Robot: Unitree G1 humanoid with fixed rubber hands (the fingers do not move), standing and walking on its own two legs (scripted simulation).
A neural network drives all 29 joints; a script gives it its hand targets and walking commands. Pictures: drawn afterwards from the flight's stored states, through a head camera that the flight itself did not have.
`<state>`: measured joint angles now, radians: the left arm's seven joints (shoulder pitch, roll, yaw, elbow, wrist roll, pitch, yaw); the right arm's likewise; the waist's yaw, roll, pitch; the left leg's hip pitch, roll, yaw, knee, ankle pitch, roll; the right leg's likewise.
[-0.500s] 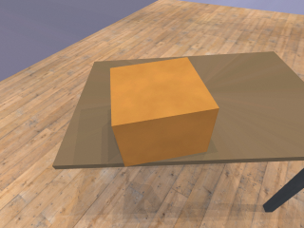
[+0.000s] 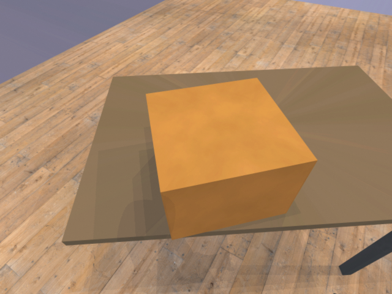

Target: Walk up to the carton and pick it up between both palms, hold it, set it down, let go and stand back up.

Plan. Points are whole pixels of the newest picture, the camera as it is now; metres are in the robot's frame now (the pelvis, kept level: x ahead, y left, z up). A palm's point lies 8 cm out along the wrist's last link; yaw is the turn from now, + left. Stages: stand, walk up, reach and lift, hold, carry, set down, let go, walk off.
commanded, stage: walk up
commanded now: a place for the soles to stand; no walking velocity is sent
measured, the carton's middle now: (216, 154) +0.43 -0.01 +0.03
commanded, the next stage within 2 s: reach and lift in 1.72 s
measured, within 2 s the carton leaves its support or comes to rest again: neither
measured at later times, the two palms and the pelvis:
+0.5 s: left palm out of the picture +0.10 +0.24 -0.10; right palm out of the picture +0.09 -0.36 -0.11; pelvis +0.01 -0.05 +0.01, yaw +1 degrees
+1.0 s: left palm out of the picture +0.05 +0.24 -0.10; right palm out of the picture +0.04 -0.36 -0.11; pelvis -0.01 -0.06 +0.01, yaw +2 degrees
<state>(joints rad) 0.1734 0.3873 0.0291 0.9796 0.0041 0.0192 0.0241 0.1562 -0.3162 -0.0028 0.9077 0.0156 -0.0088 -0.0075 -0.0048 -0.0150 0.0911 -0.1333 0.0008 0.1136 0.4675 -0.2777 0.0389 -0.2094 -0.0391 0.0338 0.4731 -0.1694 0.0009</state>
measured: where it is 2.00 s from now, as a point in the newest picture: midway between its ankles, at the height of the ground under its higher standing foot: outside the picture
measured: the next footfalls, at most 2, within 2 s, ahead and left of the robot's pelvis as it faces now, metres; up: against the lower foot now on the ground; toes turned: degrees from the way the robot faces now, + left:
none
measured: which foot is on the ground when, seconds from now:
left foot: down 0.00-1.00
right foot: down 0.00-1.00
